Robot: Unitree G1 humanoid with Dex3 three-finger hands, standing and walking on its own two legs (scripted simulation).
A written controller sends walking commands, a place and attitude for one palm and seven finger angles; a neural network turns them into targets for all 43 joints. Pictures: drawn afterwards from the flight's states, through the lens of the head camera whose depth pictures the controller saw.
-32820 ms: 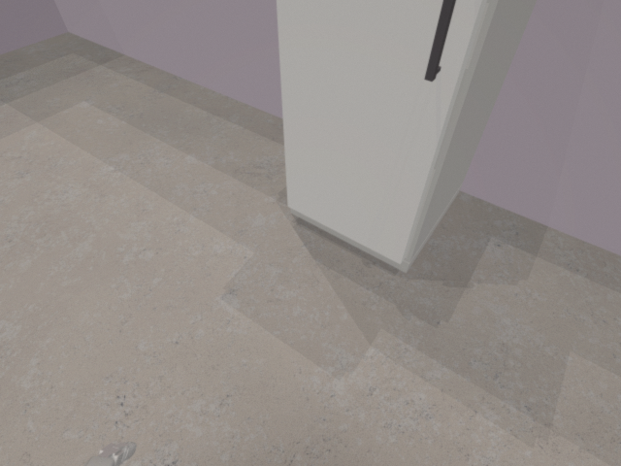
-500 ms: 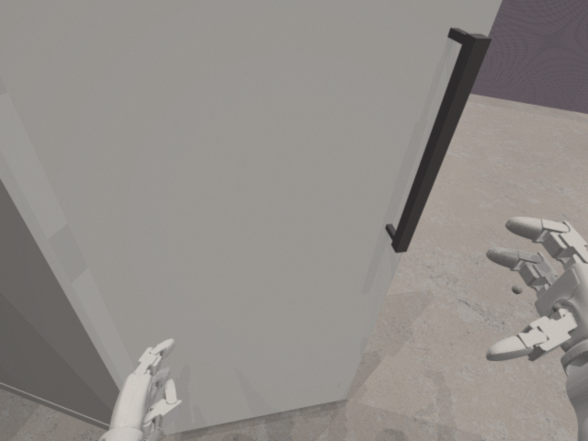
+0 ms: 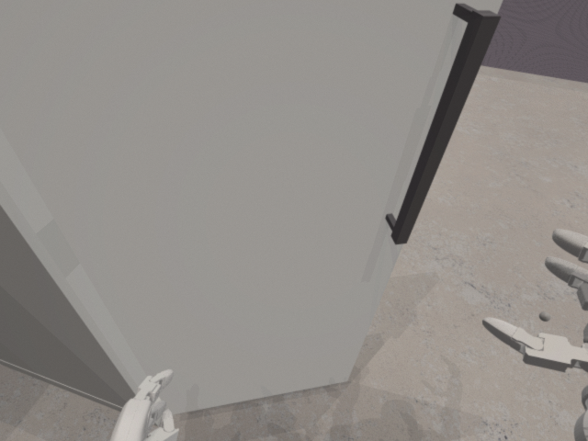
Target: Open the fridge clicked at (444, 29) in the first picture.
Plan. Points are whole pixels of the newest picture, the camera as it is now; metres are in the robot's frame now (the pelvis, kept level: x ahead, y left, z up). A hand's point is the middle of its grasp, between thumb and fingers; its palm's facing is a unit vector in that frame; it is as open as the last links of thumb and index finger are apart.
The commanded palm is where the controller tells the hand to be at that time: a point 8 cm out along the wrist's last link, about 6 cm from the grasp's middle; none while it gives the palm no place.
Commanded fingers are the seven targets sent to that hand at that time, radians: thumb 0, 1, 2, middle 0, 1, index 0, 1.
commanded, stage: draw the hand back to the body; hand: right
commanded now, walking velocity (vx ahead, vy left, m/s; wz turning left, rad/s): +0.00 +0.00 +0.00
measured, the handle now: (425, 146) +0.43 -0.17 +0.22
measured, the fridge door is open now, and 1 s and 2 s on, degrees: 61 61 61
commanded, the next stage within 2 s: step back with the hand held close in 0.72 s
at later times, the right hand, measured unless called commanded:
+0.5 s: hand (571, 339) +0.19 -0.27 +0.16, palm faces +0.48 +0.79 -0.38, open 7.7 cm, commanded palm +0.14 -0.30 +0.18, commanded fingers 0.00 -0.90 -0.90 0.20 0.30 0.20 0.30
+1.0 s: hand (570, 320) +0.20 -0.27 +0.17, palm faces +0.44 +0.79 -0.42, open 7.4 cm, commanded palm +0.13 -0.30 +0.18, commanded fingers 0.00 -0.90 -0.90 0.20 0.30 0.20 0.30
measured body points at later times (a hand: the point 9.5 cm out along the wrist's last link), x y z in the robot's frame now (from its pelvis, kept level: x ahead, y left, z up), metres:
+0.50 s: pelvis +0.00 +0.00 +0.00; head -0.02 +0.01 +0.45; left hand +0.20 +0.22 -0.07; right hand +0.16 -0.31 +0.18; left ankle -0.02 +0.14 -0.73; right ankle +0.01 -0.12 -0.73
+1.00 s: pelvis -0.01 +0.00 +0.01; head -0.01 +0.00 +0.45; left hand +0.18 +0.22 -0.08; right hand +0.17 -0.31 +0.19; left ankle -0.02 +0.14 -0.73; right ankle +0.01 -0.12 -0.73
